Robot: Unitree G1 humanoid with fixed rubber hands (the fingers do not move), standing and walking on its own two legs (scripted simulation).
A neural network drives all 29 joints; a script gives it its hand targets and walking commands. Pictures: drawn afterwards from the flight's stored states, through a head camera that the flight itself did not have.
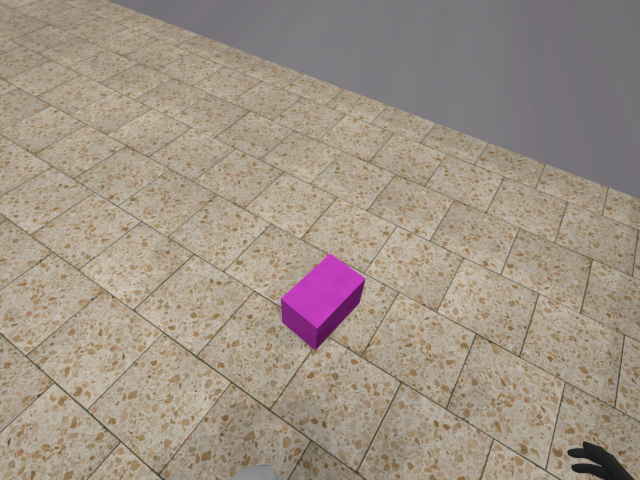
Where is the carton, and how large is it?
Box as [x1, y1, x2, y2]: [281, 253, 365, 349]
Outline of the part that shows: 330,253 281,298 282,322 314,349 327,337 359,302 365,278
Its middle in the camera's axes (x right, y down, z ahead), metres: +0.02 +0.21 +1.31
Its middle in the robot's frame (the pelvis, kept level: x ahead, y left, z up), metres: +0.74 +0.01 -0.68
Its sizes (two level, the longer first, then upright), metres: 0.245 0.154 0.164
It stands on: the floor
